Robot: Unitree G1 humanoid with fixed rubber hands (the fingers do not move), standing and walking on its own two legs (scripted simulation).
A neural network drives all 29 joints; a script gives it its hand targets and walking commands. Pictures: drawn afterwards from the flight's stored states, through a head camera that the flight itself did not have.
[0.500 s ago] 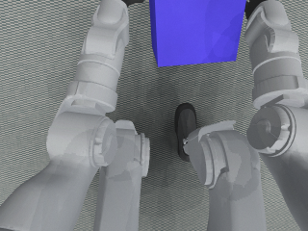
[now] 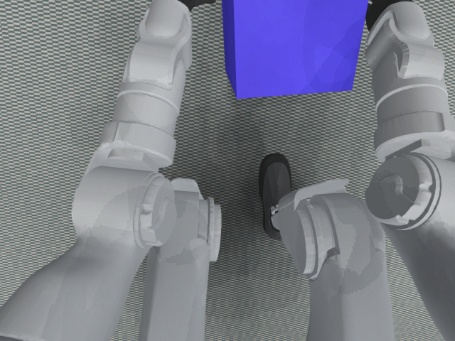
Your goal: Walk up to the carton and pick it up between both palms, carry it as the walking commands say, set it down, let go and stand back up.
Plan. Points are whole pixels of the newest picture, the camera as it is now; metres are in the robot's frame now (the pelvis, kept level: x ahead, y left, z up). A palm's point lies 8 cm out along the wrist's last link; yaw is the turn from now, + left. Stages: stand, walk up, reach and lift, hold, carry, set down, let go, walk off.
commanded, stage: set down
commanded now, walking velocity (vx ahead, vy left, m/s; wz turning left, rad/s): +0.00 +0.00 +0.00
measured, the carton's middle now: (278, 27) +0.53 -0.08 -0.27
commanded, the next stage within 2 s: none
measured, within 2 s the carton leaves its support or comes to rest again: rests again in 1.00 s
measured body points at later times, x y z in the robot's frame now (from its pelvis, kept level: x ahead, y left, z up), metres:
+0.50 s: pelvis +0.00 +0.00 +0.00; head +0.38 +0.03 +0.23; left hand +0.55 +0.07 -0.20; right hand +0.55 -0.20 -0.18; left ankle +0.07 +0.11 -0.36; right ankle +0.16 -0.12 -0.36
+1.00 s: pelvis +0.00 +0.00 +0.00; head +0.38 +0.03 +0.22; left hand +0.55 +0.11 -0.21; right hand +0.54 -0.21 -0.20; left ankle +0.07 +0.11 -0.36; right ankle +0.16 -0.12 -0.36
